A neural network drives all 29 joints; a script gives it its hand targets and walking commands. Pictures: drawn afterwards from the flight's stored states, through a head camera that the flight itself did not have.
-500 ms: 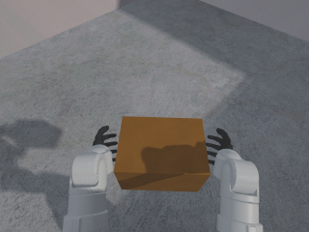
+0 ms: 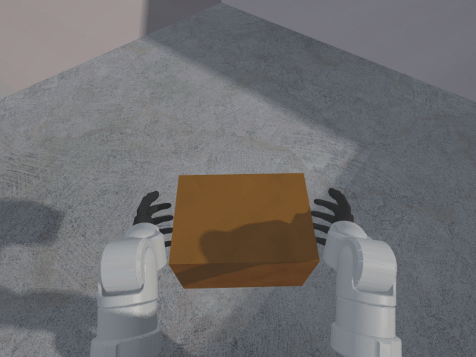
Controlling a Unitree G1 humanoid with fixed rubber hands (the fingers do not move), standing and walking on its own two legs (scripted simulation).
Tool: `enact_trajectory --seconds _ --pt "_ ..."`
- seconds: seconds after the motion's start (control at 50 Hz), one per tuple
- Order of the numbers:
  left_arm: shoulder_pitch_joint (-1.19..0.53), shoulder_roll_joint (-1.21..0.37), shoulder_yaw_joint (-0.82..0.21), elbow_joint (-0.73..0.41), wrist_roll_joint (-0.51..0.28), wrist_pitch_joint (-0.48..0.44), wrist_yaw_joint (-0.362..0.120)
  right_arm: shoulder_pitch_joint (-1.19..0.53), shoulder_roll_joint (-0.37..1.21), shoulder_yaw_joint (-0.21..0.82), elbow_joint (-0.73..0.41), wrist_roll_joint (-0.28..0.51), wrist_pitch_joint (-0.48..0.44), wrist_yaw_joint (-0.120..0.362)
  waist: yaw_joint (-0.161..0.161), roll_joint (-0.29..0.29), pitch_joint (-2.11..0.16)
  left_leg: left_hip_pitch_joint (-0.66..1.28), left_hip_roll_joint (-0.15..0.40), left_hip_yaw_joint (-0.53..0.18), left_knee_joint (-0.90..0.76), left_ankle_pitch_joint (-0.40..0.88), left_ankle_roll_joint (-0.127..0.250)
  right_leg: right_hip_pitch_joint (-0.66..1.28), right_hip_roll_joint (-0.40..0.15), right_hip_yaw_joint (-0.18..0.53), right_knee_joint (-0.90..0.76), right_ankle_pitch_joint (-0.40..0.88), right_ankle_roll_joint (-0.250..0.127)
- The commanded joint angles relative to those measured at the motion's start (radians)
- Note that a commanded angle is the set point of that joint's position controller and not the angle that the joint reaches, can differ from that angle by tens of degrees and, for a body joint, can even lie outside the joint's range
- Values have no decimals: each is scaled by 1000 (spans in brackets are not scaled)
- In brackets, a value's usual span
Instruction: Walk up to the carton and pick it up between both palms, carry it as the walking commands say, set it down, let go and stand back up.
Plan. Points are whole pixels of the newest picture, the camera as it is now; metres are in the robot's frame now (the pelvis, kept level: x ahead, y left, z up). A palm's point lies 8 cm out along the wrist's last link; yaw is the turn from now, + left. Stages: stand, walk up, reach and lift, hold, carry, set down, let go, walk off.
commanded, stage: carry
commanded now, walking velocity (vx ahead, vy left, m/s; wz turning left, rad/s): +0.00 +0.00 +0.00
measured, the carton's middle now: (242, 232) +0.34 +0.00 -0.01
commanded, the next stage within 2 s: none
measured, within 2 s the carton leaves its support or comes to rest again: neither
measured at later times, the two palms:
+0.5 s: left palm (168, 166) +0.40 +0.13 +0.09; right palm (341, 167) +0.41 -0.17 +0.09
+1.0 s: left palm (170, 156) +0.45 +0.14 +0.07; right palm (330, 156) +0.45 -0.16 +0.08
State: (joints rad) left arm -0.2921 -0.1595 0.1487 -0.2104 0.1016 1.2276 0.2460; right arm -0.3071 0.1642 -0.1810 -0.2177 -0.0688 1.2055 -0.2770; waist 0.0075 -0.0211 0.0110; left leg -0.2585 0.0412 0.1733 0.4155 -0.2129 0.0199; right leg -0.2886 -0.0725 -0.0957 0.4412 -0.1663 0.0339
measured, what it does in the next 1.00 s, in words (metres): walks ahead: left foot, then right foot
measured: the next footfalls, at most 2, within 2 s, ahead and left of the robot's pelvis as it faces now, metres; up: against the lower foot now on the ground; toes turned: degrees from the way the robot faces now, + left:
left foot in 0.60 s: +0.19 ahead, +0.07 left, +0.00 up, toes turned -4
right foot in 0.76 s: +0.16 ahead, -0.13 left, +0.00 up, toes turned +3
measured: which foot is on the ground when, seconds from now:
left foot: down 0.00-0.44, up 0.46-0.58, down 0.60-1.00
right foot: down 0.00-0.60, up 0.62-0.74, down 0.76-1.00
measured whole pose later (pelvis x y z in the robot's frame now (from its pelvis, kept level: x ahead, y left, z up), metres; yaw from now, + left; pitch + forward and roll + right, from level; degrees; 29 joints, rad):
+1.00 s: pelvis +0.17 -0.01 -0.01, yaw +2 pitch +4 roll +0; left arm -0.28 -0.16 0.12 -0.18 0.11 1.22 0.23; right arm -0.26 0.15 -0.17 -0.24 -0.05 1.21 -0.30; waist -0.01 -0.01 -0.08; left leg -0.33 0.02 0.18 0.56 -0.29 0.05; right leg -0.25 -0.05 -0.08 0.57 -0.37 0.01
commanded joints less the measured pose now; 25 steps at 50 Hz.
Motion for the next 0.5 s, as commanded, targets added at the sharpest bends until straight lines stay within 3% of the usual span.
enact_trajectory --seconds 0.0,0.02,0.06,0.12,0.16,0.22,0.3,0.34,0.36,0.38,0.4,0.42,0.44,0.46,0.48 --pt "-593 -1058 -742 -147 -484 -27 -428 -525 1024 718 -112 402 6 460 -20 2 -534 173 102 -40 60 252 -38 195 -120 42 -6 409 15" --pt "-596 -1046 -734 -138 -479 -28 -430 -552 1023 731 -127 411 9 459 -19 -33 -516 173 100 -68 70 296 -40 183 -132 58 20 429 -4" --pt "-544 -1036 -697 -81 -466 -20 -436 -555 1016 733 -125 417 17 456 -16 -29 -543 182 120 -82 129 522 -42 233 -120 34 82 579 -14" --pt "-496 -1034 -676 -53 -455 -18 -437 -513 1017 729 -93 416 23 460 -16 -60 -554 132 91 -55 156 523 -52 282 -122 28 130 817 -17" --pt "-511 -1028 -677 -66 -454 -22 -434 -509 1022 731 -80 422 23 464 -14 -78 -544 107 71 -42 123 480 -53 304 -114 13 153 882 -19" --pt "-547 -1033 -686 -91 -452 -29 -429 -551 1033 738 -88 442 19 471 -11 -52 -521 152 63 -34 79 493 -56 253 -92 -11 156 740 -13" --pt "-563 -1039 -687 -97 -452 -29 -422 -553 1026 723 -92 451 18 478 -11 87 -479 287 86 -44 114 814 -37 88 -29 -57 126 385 -3" --pt "-557 -1029 -685 -89 -447 -29 -422 -500 1016 707 -54 431 17 477 -10 107 -474 277 86 -38 165 874 -29 110 -14 -63 67 376 -7" --pt "-542 -1025 -679 -74 -442 -29 -424 -486 1010 699 -40 420 16 477 -2 69 -474 186 72 -16 209 784 -38 203 -21 -53 52 496 -14" --pt "-519 -1019 -667 -53 -433 -31 -426 -472 1005 694 -20 407 14 476 10 -21 -467 15 43 19 261 546 -53 363 -49 -21 51 751 -32" --pt "-490 -1014 -650 -24 -422 -35 -430 -466 1007 694 -8 396 9 475 18 -192 -438 -263 -19 53 303 -31 -57 588 -122 67 75 1135 -73" --pt "-457 -1002 -626 8 -406 -44 -432 -466 995 692 12 393 1 476 29 -293 -401 -485 -53 36 342 -347 -48 765 -180 137 109 1412 -121" --pt "-451 -1013 -654 -36 -424 -45 -433 -496 1005 735 -59 427 -2 476 31 -280 -393 -538 -49 12 345 -393 -31 796 -200 153 105 1412 -143" --pt "-459 -1021 -663 -45 -425 -43 -431 -534 1004 748 -93 448 -1 479 28 -242 -378 -498 -42 -1 268 -364 -16 736 -189 133 116 1326 -145" --pt "-480 -1024 -677 -61 -427 -41 -428 -559 1003 747 -107 464 -1 479 20 -167 -372 -377 -55 2 171 -277 -15 618 -156 111 121 1257 -116"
